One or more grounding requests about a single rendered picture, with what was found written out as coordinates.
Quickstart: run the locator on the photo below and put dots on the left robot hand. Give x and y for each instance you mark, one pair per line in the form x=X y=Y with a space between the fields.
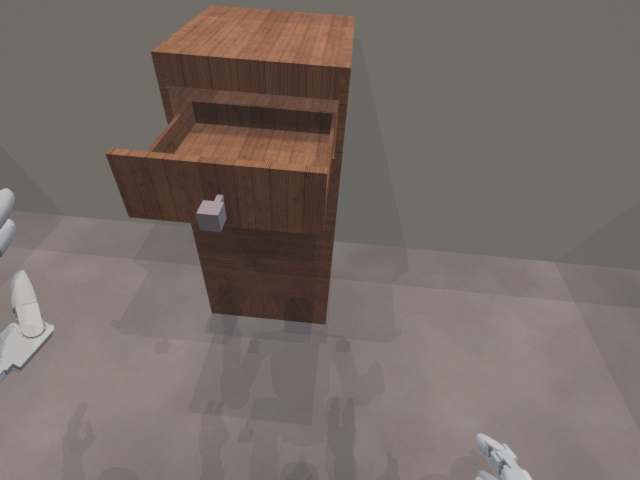
x=19 y=343

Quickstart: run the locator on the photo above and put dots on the drawer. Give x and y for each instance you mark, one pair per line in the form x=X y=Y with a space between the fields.
x=272 y=165

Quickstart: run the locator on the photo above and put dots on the right robot hand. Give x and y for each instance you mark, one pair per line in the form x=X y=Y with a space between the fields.
x=503 y=460

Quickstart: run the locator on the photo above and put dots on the handle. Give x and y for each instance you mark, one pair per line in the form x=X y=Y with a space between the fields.
x=211 y=215

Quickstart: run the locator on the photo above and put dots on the cabinet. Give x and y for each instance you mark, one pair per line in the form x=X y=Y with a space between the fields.
x=268 y=58

